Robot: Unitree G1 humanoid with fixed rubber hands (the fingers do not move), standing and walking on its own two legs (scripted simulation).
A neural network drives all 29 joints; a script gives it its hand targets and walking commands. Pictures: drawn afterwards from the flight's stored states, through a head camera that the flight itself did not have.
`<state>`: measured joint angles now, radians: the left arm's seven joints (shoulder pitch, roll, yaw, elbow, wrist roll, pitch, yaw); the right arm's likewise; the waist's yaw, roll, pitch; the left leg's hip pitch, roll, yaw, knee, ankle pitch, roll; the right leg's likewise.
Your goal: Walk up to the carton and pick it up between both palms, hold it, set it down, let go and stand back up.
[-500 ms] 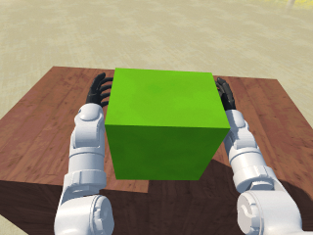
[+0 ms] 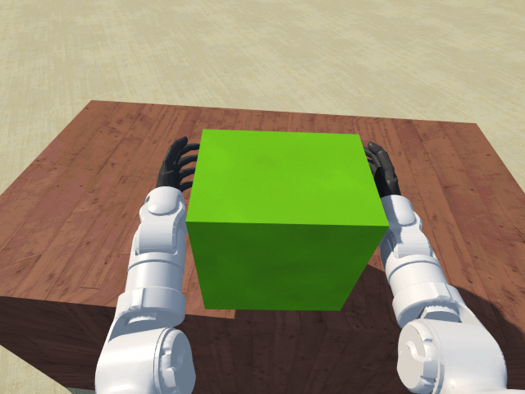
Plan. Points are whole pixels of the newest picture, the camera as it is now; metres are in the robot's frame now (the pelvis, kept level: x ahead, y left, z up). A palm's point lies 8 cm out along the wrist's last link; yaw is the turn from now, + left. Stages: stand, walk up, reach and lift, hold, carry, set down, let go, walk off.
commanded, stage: set down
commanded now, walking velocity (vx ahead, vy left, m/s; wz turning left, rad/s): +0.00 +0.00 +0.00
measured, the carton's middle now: (277, 227) +0.37 -0.02 +0.07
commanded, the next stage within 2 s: none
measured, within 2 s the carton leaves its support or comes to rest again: rests again in 0.90 s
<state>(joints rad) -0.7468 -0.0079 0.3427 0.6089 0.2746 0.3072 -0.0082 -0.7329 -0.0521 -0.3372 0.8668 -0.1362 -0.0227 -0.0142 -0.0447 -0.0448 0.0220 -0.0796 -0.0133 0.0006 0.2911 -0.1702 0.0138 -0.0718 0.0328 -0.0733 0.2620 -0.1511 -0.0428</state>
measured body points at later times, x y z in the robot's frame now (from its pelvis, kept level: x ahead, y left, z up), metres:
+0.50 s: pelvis +0.00 +0.00 +0.00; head +0.01 +0.02 +0.45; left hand +0.42 +0.14 +0.11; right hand +0.41 -0.19 +0.11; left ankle -0.01 +0.11 -0.75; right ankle +0.00 -0.09 -0.75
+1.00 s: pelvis +0.00 +0.01 +0.00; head +0.02 +0.02 +0.45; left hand +0.42 +0.14 +0.09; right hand +0.40 -0.19 +0.09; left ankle -0.01 +0.11 -0.75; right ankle +0.00 -0.08 -0.75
